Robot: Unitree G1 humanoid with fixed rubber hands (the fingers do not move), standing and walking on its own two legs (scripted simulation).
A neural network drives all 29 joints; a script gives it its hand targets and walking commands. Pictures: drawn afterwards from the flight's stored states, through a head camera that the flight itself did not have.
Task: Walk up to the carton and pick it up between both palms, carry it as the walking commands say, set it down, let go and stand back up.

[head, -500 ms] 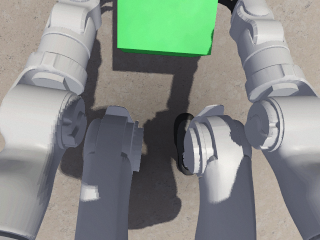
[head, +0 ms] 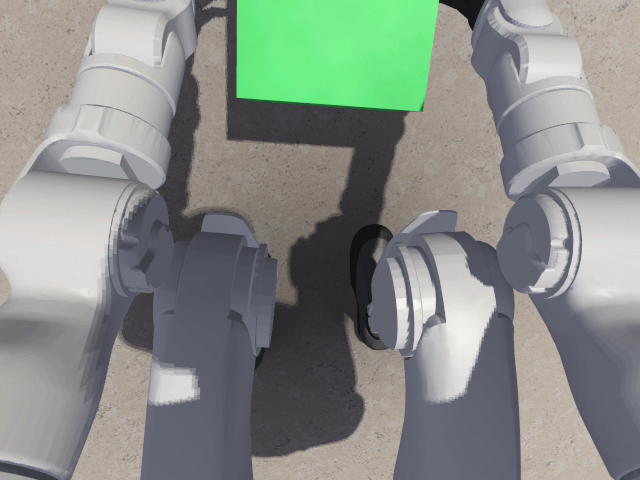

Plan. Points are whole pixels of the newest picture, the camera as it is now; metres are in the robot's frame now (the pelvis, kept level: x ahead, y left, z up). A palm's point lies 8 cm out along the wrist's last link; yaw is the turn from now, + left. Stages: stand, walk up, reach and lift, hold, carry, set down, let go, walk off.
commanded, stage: set down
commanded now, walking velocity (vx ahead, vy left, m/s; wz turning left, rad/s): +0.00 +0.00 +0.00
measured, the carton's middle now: out of the picture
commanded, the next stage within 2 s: none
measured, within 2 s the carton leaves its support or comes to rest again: neither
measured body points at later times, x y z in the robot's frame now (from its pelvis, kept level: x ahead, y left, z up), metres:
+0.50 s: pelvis +0.00 +0.00 +0.00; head +0.38 +0.02 +0.23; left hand +0.55 +0.12 -0.21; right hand +0.54 -0.17 -0.20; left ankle +0.08 +0.09 -0.32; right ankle +0.11 -0.12 -0.32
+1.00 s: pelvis +0.00 -0.01 -0.01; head +0.38 +0.00 +0.21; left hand +0.57 +0.16 -0.21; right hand +0.55 -0.21 -0.20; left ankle +0.08 +0.08 -0.32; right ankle +0.11 -0.12 -0.32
